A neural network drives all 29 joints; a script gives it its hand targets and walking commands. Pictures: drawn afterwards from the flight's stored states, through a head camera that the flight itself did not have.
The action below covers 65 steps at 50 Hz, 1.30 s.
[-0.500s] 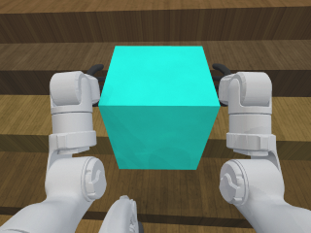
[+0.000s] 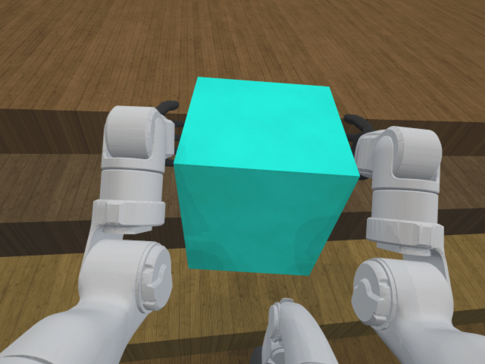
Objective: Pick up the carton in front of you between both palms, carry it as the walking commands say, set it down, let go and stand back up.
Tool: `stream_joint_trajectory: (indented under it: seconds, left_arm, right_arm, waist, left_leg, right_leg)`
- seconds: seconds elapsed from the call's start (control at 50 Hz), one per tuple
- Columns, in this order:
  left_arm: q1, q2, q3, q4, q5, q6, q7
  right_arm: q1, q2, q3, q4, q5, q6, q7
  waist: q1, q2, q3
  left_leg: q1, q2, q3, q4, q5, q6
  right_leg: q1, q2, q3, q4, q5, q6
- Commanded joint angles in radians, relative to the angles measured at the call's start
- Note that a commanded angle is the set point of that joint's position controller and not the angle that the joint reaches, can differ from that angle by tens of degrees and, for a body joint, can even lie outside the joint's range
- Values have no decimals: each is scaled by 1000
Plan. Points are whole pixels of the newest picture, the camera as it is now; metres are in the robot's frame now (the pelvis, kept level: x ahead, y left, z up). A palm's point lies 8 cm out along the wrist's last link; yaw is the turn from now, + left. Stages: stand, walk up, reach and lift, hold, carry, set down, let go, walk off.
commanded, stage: carry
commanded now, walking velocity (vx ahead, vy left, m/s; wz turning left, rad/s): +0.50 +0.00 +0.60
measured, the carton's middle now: (256, 181) +0.38 -0.01 +0.12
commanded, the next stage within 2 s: none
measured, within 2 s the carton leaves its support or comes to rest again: neither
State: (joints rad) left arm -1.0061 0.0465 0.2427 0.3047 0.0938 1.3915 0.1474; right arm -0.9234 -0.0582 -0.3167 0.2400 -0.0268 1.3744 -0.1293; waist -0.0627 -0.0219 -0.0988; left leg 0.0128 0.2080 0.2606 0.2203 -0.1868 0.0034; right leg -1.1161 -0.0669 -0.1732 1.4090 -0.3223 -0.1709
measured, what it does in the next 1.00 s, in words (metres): climbs, turning left: right foot 0.18 m higher, then left foot 0.18 m higher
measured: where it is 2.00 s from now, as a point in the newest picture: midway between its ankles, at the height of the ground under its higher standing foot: (106, 83)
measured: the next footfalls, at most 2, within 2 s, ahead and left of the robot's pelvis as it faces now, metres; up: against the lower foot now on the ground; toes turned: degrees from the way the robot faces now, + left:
right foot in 0.02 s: +0.23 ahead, -0.12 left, +0.18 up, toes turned -5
left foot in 0.60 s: +0.48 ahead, +0.24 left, +0.36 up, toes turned +22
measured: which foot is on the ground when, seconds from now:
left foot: down 0.00-0.04, up 0.06-0.58, down 0.60-1.00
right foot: up 0.00-0.00, down 0.02-0.64, up 0.66-1.00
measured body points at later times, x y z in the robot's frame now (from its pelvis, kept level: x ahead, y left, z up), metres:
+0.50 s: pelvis +0.23 +0.03 +0.16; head +0.24 -0.01 +0.61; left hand +0.56 +0.28 +0.38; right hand +0.66 -0.01 +0.37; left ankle +0.32 +0.21 -0.25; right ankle +0.18 -0.11 -0.59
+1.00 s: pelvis +0.47 +0.17 +0.33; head +0.48 +0.20 +0.78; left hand +0.78 +0.45 +0.48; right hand +0.88 +0.16 +0.50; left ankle +0.44 +0.22 -0.41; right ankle +0.55 +0.07 -0.05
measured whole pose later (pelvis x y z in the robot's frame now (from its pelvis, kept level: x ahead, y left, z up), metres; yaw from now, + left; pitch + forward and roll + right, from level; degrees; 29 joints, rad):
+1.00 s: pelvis +0.47 +0.17 +0.33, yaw +22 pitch +2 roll -2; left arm -0.80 0.02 0.29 0.06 0.09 1.32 0.09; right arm -0.83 0.03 -0.25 0.11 -0.06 1.30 -0.14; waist -0.08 -0.03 -0.01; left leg -0.30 -0.04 0.02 0.54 -0.29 0.10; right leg -1.25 -0.02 -0.05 2.28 -0.46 -0.13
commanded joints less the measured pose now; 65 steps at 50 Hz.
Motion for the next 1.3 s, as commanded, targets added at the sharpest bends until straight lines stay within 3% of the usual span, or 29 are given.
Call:
stream_joint_trajectory:
  seconds: [0.0,0.02,0.04,0.06,0.14,0.26,0.32,0.38,0.44,0.5,0.54,0.58,0.6,0.62,0.64,0.66,0.68,0.76,0.84,0.96,1.04,1.08,1.12,1.16,1.2,1.22,1.24,1.26,1.28]
  left_arm:
    - [-682,-1096,-447,-81,-419,-28,-145]
    - [-710,-1134,-465,-125,-444,-38,-153]
    - [-731,-1150,-488,-147,-474,-55,-168]
    - [-725,-1209,-507,-166,-520,-62,-189]
    - [-893,-1262,-565,-375,-600,-94,-239]
    - [-700,-1150,-547,-320,-549,-59,-254]
    - [-620,-1056,-494,-219,-476,-34,-250]
    - [-640,-980,-447,-171,-444,-24,-252]
    - [-713,-960,-410,-170,-455,-15,-260]
    - [-696,-943,-363,-96,-446,4,-255]
    - [-660,-956,-328,-43,-436,11,-260]
    - [-696,-992,-302,-36,-397,3,-267]
    - [-713,-1001,-288,-50,-382,-7,-270]
    - [-684,-1000,-282,-43,-359,-21,-264]
    - [-635,-984,-237,-35,-317,-43,-259]
    - [-598,-934,-202,-2,-261,-56,-246]
    - [-602,-970,-218,-26,-263,-62,-242]
    - [-669,-1048,-368,-223,-339,-75,-229]
    - [-557,-1105,-514,-271,-380,-88,-223]
    - [-580,-1072,-618,-298,-408,-93,-210]
    - [-639,-1022,-612,-252,-413,-58,-170]
    - [-645,-1033,-587,-195,-430,-39,-158]
    - [-631,-1052,-556,-137,-451,-30,-148]
    - [-703,-1103,-556,-130,-492,-26,-160]
    - [-744,-1173,-557,-141,-539,-44,-182]
    - [-741,-1223,-558,-143,-558,-66,-197]
    - [-659,-1234,-550,-121,-563,-92,-209]
    - [-670,-1257,-543,-144,-565,-108,-221]
    - [-753,-1274,-561,-208,-582,-120,-233]
  right_arm:
    - [-801,1043,447,-13,419,7,278]
    - [-768,1062,434,9,390,0,273]
    - [-702,1094,420,15,357,-15,265]
    - [-693,1042,409,13,307,-28,251]
    - [-793,1073,473,-171,313,-30,212]
    - [-709,1033,580,-219,329,-27,175]
    - [-701,1026,591,-147,340,-5,182]
    - [-737,1027,586,-74,368,6,184]
    - [-772,1023,548,-22,367,9,174]
    - [-783,1050,538,9,379,19,156]
    - [-769,1109,530,38,395,18,150]
    - [-805,1190,542,23,420,4,159]
    - [-886,1225,566,-38,446,-13,168]
    - [-953,1271,593,-85,484,-29,183]
    - [-953,1304,624,-89,535,-48,201]
    - [-995,1338,625,-100,572,-59,217]
    - [-1033,1340,635,-155,590,-82,230]
    - [-928,1359,660,-290,558,-112,219]
    - [-691,1291,648,-230,450,-107,213]
    - [-629,1127,647,-225,395,-75,250]
    - [-657,983,574,-188,400,-36,263]
    - [-622,930,513,-123,380,-17,263]
    - [-603,913,456,-47,349,-3,262]
    - [-603,904,420,-15,302,-4,250]
    - [-660,929,403,-52,269,-14,240]
    - [-691,948,404,-52,260,-19,239]
    - [-623,994,411,-9,256,-22,242]
    - [-628,1003,411,-17,239,-38,241]
    - [-646,1007,400,-39,228,-45,239]
  waist:
    - [266,385,-571]
    - [261,259,-618]
    - [202,-182,-744]
    - [170,-124,-820]
    - [103,-45,-465]
    - [111,1,-394]
    - [165,-116,-326]
    - [189,-59,-213]
    - [94,-55,-72]
    - [70,-141,-75]
    - [11,-236,-275]
    - [-133,-408,-507]
    - [-203,-369,-587]
    - [-141,-256,-543]
    - [-57,224,-655]
    - [-50,120,-813]
    - [-45,91,-760]
    - [-9,56,-513]
    - [-21,29,-511]
    - [-54,92,-351]
    - [14,176,-167]
    - [39,308,-234]
    - [97,298,-341]
    - [158,281,-452]
    - [284,314,-576]
    - [290,111,-561]
    - [223,-258,-614]
    - [231,-88,-663]
    - [224,21,-568]
  left_leg:
    - [25,1,23,554,1647,129]
    - [-106,-44,-109,817,1162,98]
    - [-558,-266,-243,1328,115,-27]
    - [-571,-289,-495,1678,59,23]
    - [-901,-172,-411,1740,130,109]
    - [-1106,-143,-313,1614,23,128]
    - [-1456,-148,-288,1939,-156,146]
    - [-1756,-127,-336,2175,-300,155]
    - [-1525,-120,-229,1844,-197,131]
    - [-1063,-146,13,1317,-170,135]
    - [-759,-239,86,1184,-18,187]
    - [-530,-315,52,968,-56,210]
    - [-316,-363,-53,618,1,189]
    - [-206,-347,-285,402,-12,162]
    - [109,-3,-929,283,354,290]
    - [134,-1,-1034,244,270,291]
    - [61,-15,-960,309,85,338]
    - [-25,-29,-749,330,-35,273]
    - [176,39,-673,255,286,297]
    - [355,66,-640,214,145,270]
    - [-148,-60,-426,-88,86,228]
    - [-59,-73,-284,-67,454,225]
    - [-15,-90,-107,49,1273,179]
    - [-27,-31,-153,218,1900,151]
    - [121,-37,-168,655,2040,56]
    - [-73,-152,-235,1036,1115,20]
    - [-613,-382,-387,1560,40,-75]
    - [-830,-386,-504,1882,-41,-11]
    - [-992,-345,-524,1970,-64,41]
  right_leg:
    - [772,185,-107,-524,148,0]
    - [982,121,144,-744,268,12]
    - [1311,-248,830,-936,629,-132]
    - [1256,-275,882,-950,556,-191]
    - [1082,-220,559,-880,-34,-24]
    - [1210,-290,328,-1005,183,-40]
    - [1397,-384,318,-1103,145,-79]
    - [1506,-430,287,-1176,-57,-31]
    - [1167,-289,27,-1287,-96,56]
    - [908,-169,-193,-1472,247,10]
    - [1042,-181,-260,-1272,1376,5]
    - [1265,-261,-259,-865,1958,58]
    - [1263,-216,-230,-497,1820,113]
    - [1069,-132,-82,-313,943,163]
    - [628,64,84,216,83,257]
    - [582,78,347,444,122,220]
    - [488,85,364,529,168,159]
    - [250,51,288,476,111,73]
    - [55,27,194,411,27,68]
    - [-566,23,145,1056,-191,27]
    - [-179,18,-37,518,-72,84]
    - [-86,9,-69,459,3,71]
    - [189,60,-104,234,-3,16]
    - [544,122,-107,-115,68,5]
    - [751,231,-146,-575,-8,61]
    - [951,95,156,-815,283,-19]
    - [1319,-167,732,-811,1136,-229]
    - [1376,-207,900,-845,899,-316]
    - [1345,-218,893,-837,534,-275]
